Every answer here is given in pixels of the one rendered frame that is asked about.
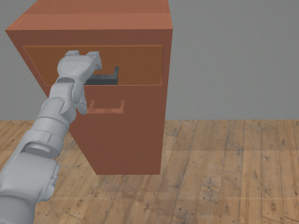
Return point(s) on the robot left hand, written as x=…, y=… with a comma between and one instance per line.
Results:
x=82, y=67

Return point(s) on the left robot forearm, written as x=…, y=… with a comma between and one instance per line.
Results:
x=46, y=136

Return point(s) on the drawer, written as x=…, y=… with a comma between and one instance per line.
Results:
x=138, y=64

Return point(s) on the left robot upper arm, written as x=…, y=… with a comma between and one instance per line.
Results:
x=30, y=179

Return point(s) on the cabinet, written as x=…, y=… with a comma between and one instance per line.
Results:
x=128, y=145

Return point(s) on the handle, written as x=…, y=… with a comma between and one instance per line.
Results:
x=108, y=79
x=105, y=113

